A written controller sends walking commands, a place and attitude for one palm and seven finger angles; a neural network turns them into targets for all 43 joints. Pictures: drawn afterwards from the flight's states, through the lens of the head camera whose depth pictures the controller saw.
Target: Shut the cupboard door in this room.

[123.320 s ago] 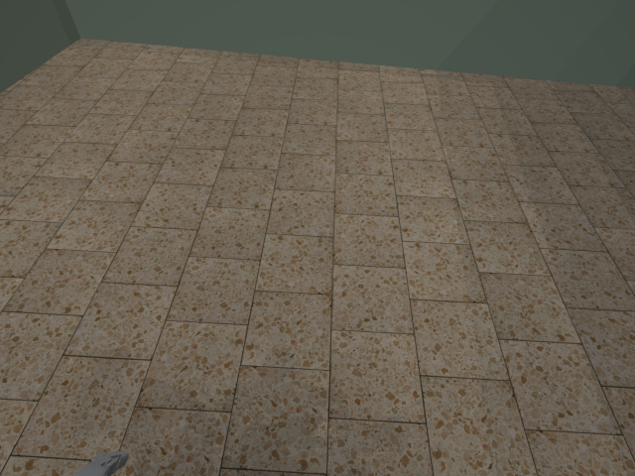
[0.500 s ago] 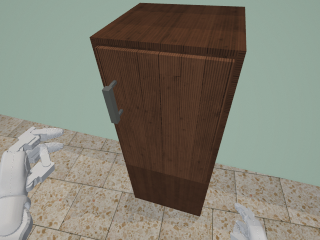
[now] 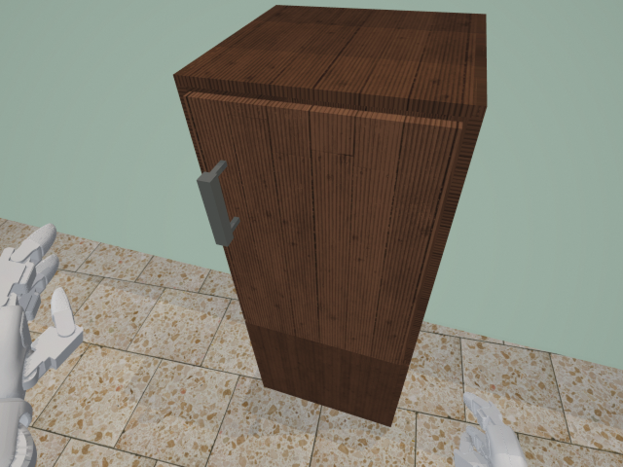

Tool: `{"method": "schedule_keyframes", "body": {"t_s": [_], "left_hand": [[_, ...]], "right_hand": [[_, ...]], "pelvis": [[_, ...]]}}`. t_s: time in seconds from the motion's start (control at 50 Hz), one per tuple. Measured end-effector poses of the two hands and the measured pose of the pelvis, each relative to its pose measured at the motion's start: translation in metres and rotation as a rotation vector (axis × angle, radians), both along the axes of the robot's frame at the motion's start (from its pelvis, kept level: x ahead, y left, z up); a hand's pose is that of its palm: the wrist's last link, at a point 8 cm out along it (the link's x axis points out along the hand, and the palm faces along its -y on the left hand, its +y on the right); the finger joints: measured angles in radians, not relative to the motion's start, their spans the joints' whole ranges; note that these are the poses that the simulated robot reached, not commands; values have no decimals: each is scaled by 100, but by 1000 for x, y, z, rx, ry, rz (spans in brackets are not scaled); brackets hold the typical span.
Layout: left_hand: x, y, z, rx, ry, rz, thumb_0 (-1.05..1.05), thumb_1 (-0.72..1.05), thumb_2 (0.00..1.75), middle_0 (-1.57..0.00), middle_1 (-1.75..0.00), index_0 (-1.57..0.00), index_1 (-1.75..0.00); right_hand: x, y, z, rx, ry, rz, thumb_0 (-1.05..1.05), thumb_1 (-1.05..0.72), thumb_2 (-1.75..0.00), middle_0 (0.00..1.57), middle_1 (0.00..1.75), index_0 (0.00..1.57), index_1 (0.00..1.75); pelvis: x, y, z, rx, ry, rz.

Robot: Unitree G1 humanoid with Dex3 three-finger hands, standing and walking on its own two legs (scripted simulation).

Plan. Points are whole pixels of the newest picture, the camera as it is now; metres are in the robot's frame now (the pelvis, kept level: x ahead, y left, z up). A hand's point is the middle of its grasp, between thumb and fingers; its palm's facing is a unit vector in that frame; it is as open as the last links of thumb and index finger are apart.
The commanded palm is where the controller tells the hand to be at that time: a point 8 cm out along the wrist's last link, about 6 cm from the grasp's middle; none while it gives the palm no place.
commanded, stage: draw the hand back to the body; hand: left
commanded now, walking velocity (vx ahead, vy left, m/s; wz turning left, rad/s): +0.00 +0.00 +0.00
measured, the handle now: (222, 203) +0.49 +0.22 +0.08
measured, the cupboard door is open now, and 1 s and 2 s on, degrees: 0 0 0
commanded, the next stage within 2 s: step back with the hand held close in 0.04 s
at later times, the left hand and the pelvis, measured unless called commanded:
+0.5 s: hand (58, 344) +0.18 +0.27 +0.16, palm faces +0.36 -0.79 -0.50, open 7.4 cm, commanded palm +0.12 +0.31 +0.17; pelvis -0.03 +0.01 +0.00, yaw -1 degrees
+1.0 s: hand out of the picture +0.02 +0.29 +0.18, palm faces +0.56 -0.71 -0.43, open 7.4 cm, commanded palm -0.04 +0.33 +0.17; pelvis -0.14 +0.02 -0.02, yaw +7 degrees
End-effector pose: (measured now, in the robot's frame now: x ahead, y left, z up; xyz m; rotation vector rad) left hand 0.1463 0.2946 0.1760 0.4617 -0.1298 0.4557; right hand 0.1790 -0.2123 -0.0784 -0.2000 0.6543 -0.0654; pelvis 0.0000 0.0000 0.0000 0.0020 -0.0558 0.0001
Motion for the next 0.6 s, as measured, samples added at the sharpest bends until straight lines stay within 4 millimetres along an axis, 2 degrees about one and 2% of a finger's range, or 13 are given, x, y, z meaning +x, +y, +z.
{"method": "schedule_keyframes", "body": {"t_s": [0.12,0.32,0.46,0.6], "left_hand": [[1,-2,7,25,-12,0,2,88,90,-22,-30,-21,-31],[3,4,4,74,15,-15,2,89,90,-21,-30,-21,-30],[-4,9,1,101,43,-93,2,88,90,-22,-30,-21,-30],[-30,24,9,129,-31,-104,2,88,90,-22,-30,-21,-30]], "right_hand": [[-1,-5,-1,8,1,-10,1,-91,-90,20,30,20,30],[-12,-19,-7,-11,66,-56,1,-91,-90,20,30,20,30],[-34,-24,-1,-55,90,-137,1,-91,-90,20,30,20,30],[-64,-14,10,-69,63,-149,1,-91,-90,20,30,20,29]], "pelvis": [[1,-4,0,-1,-4,-4],[-7,-1,-1,-18,51,1],[-22,12,-3,-9,68,-15],[-49,20,-5,-11,57,-22]]}}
